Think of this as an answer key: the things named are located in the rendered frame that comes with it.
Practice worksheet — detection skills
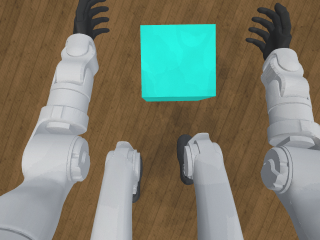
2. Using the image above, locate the left robot forearm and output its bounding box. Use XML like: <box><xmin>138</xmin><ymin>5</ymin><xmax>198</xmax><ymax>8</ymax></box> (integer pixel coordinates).
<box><xmin>21</xmin><ymin>33</ymin><xmax>99</xmax><ymax>177</ymax></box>

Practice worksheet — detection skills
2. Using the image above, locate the right robot foot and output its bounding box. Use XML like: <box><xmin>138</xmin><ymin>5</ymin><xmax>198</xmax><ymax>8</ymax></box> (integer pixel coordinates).
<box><xmin>176</xmin><ymin>134</ymin><xmax>194</xmax><ymax>185</ymax></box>

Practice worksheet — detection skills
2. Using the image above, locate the right robot hand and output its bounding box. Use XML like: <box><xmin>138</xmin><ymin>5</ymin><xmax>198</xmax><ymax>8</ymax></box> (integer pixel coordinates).
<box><xmin>245</xmin><ymin>2</ymin><xmax>292</xmax><ymax>61</ymax></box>

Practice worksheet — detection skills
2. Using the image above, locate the left robot hand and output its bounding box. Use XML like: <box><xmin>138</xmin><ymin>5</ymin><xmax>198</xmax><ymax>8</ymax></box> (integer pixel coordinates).
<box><xmin>73</xmin><ymin>0</ymin><xmax>110</xmax><ymax>40</ymax></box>

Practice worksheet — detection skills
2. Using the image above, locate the robot right upper arm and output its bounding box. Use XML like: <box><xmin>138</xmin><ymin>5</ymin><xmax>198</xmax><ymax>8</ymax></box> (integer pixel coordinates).
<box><xmin>260</xmin><ymin>145</ymin><xmax>320</xmax><ymax>240</ymax></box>

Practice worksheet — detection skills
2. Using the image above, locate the carton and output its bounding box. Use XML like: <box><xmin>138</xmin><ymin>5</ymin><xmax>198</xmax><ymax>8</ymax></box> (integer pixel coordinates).
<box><xmin>140</xmin><ymin>24</ymin><xmax>216</xmax><ymax>102</ymax></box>

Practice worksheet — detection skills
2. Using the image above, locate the right robot thigh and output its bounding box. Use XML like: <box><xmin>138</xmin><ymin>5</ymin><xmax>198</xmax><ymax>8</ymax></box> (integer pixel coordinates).
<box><xmin>184</xmin><ymin>139</ymin><xmax>244</xmax><ymax>240</ymax></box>

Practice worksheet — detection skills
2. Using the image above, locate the right robot forearm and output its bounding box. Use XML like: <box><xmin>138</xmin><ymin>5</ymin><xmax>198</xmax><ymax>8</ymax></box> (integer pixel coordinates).
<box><xmin>260</xmin><ymin>48</ymin><xmax>320</xmax><ymax>151</ymax></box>

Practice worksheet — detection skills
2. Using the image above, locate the robot left upper arm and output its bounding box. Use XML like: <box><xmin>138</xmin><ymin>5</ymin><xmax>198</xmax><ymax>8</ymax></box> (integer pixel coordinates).
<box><xmin>0</xmin><ymin>133</ymin><xmax>90</xmax><ymax>240</ymax></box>

